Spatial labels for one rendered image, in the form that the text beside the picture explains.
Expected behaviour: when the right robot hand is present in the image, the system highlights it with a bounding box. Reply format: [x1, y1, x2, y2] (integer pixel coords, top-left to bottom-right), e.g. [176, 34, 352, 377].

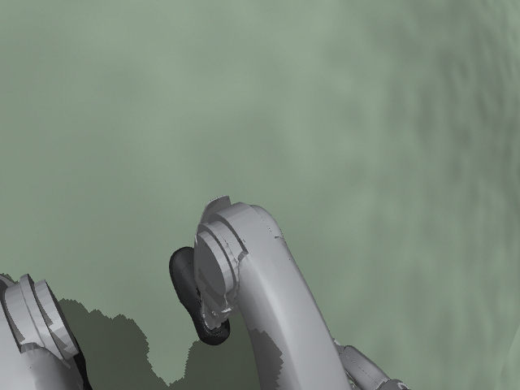
[332, 338, 391, 390]

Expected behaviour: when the right robot foot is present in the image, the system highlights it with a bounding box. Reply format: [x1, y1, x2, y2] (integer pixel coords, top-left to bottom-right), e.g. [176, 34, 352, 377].
[169, 247, 230, 345]

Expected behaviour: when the left robot foot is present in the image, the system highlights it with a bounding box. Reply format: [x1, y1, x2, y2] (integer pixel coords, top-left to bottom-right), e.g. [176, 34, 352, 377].
[72, 334, 93, 390]

